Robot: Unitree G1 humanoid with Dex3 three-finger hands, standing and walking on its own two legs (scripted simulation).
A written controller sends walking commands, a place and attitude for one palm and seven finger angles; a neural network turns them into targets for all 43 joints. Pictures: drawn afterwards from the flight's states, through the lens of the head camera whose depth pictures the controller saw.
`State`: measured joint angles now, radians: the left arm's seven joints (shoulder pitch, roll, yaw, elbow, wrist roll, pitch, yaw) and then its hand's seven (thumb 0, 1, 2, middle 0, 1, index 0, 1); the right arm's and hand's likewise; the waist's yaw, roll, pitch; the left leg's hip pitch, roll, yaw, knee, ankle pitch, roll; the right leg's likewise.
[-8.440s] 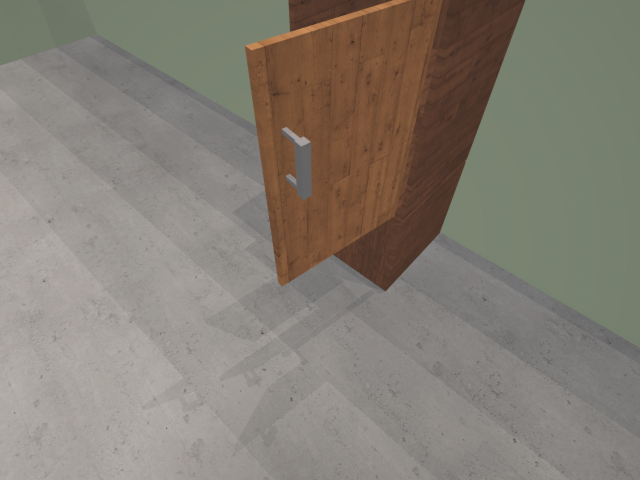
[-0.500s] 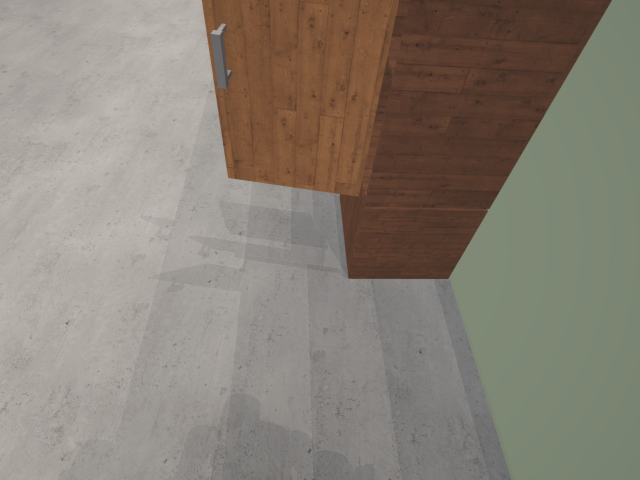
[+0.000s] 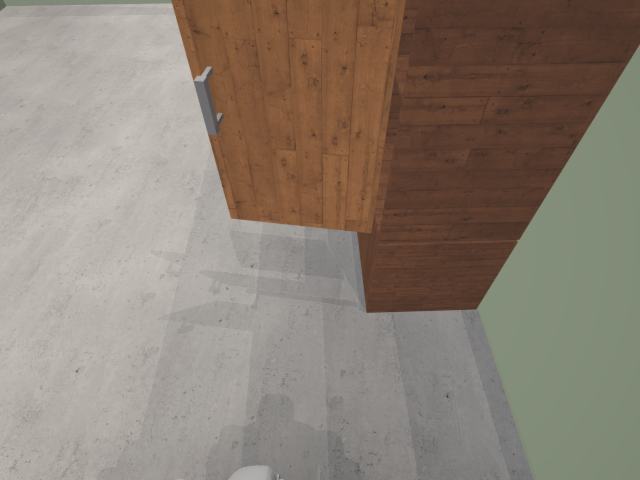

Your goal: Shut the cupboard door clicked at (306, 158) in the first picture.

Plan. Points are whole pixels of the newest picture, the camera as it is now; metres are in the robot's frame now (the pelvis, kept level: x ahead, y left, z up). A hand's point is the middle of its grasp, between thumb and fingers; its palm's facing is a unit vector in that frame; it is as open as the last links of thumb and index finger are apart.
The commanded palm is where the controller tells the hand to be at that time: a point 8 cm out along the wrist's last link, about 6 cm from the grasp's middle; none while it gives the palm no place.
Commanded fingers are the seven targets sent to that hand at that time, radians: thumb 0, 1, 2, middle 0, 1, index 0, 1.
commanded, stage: take the last steps up to it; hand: left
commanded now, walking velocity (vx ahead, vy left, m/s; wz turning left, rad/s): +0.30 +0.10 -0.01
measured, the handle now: (210, 101) +0.79 +0.26 +0.04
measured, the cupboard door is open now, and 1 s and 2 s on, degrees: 80 80 80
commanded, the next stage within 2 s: come to a stop and stand still in 0.56 s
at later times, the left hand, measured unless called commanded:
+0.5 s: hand (156, 431) +0.21 +0.27 -0.17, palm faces +0.03 -0.98 -0.18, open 7.4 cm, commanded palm none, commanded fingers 0.00 0.90 0.90 -0.20 -0.30 -0.20 -0.30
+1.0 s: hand (181, 341) +0.37 +0.27 -0.18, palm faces -0.01 -0.98 -0.21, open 7.3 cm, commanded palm none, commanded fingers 0.00 0.90 0.90 -0.20 -0.30 -0.20 -0.30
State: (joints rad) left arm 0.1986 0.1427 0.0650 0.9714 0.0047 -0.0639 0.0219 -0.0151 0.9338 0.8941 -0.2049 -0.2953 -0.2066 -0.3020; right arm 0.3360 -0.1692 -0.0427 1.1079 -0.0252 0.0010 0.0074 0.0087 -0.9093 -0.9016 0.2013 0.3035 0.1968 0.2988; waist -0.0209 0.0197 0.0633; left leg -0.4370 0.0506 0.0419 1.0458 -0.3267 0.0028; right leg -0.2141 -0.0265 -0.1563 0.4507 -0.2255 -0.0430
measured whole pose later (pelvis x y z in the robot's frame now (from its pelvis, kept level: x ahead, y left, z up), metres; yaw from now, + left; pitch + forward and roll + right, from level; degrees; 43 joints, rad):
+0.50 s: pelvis +0.18 +0.09 +0.00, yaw -2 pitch +0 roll +1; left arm 0.23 0.17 0.05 1.05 0.02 -0.01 -0.01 0.00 0.91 0.90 -0.20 -0.29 -0.20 -0.30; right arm 0.24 -0.17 -0.03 1.02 -0.03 -0.07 -0.02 -0.01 -0.95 -0.90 0.20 0.30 0.20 0.30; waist 0.03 -0.03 0.05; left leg -0.19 -0.01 0.17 0.40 -0.21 0.06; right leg -0.51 -0.10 -0.07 0.98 -0.31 0.00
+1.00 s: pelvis +0.29 +0.09 -0.01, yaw -4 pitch +0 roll +1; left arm 0.17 0.19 0.04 1.02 0.00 0.04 0.04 0.00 0.92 0.89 -0.20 -0.30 -0.20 -0.30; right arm 0.23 -0.14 -0.02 1.06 -0.02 0.02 -0.04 0.01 -0.92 -0.90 0.20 0.30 0.20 0.30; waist 0.01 -0.04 0.07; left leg -0.26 0.01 0.09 0.55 -0.29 0.02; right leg -0.28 -0.04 -0.06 0.63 -0.36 -0.01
